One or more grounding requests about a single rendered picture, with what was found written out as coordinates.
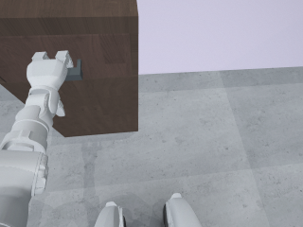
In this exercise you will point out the left robot hand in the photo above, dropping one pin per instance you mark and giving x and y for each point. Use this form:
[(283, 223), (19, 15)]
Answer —
[(43, 71)]

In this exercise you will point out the left robot shin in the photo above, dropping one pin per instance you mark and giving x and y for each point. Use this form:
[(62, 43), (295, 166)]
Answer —
[(110, 203)]

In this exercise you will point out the left robot forearm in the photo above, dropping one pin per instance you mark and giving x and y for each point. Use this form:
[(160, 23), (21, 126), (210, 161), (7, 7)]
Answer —
[(31, 127)]

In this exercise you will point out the left robot upper arm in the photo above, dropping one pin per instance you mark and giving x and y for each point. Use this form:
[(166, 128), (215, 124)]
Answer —
[(22, 175)]

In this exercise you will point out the cabinet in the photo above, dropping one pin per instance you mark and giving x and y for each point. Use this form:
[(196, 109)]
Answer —
[(92, 106)]

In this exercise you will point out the right robot shin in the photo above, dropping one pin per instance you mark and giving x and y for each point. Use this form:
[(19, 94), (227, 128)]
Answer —
[(175, 195)]

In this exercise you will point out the drawer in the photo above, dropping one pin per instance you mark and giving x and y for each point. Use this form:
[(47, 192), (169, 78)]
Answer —
[(102, 55)]

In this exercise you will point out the robot shin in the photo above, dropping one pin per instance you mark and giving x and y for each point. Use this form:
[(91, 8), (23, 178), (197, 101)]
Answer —
[(175, 195), (110, 203)]

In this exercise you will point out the handle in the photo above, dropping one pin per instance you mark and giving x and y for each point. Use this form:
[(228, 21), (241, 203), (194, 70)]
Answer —
[(74, 73)]

